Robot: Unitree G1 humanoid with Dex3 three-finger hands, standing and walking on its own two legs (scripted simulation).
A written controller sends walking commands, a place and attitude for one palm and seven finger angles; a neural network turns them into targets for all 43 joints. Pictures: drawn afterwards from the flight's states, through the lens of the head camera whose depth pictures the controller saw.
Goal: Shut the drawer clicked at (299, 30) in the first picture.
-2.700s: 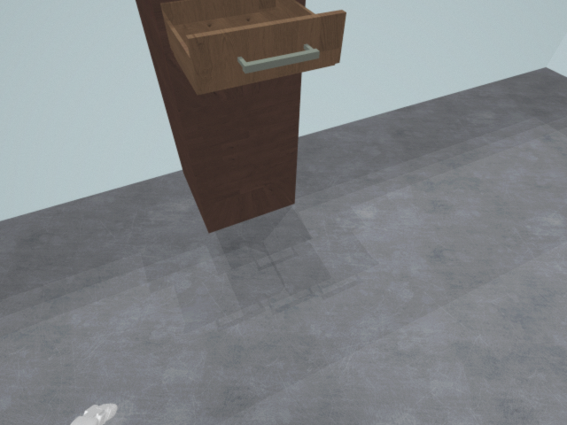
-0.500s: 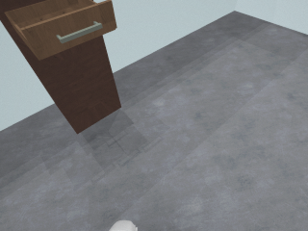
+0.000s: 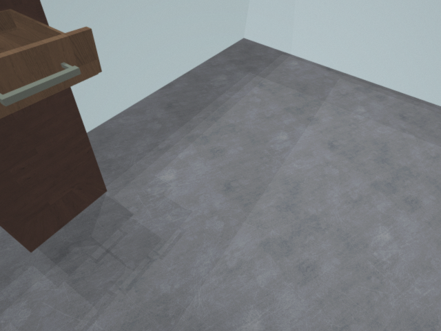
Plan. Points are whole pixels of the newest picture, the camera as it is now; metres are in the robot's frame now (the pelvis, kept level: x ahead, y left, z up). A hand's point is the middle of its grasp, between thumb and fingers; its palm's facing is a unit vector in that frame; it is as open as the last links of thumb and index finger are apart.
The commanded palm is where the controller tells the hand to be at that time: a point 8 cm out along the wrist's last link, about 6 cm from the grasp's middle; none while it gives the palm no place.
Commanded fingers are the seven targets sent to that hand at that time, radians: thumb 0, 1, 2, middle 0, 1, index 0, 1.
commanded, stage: walk to a spot facing it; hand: left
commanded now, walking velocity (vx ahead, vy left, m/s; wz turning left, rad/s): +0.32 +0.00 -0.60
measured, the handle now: (38, 81) +0.58 +0.50 +0.11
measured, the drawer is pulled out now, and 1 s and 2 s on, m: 0.25 0.25 0.25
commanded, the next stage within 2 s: turn to face it in 1.16 s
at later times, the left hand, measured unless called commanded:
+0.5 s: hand (197, 243) +0.37 +0.08 -0.19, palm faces -0.33 -0.94 -0.13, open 7.4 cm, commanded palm none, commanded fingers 0.00 0.90 0.90 -0.20 -0.30 -0.20 -0.30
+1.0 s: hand (185, 216) +0.45 +0.13 -0.19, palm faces -0.35 -0.92 -0.18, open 7.4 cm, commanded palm none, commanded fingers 0.00 0.90 0.90 -0.20 -0.30 -0.20 -0.30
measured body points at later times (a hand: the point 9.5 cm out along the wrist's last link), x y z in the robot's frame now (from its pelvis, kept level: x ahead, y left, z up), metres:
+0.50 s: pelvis +0.20 -0.04 -0.03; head +0.24 -0.04 +0.42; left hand +0.39 +0.13 -0.18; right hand +0.00 -0.19 -0.16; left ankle +0.05 +0.10 -0.64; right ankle +0.24 -0.09 -0.74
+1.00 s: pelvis +0.43 -0.06 -0.02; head +0.46 -0.06 +0.43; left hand +0.47 +0.18 -0.18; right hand +0.47 -0.33 -0.14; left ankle +0.53 +0.00 -0.74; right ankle +0.26 -0.09 -0.69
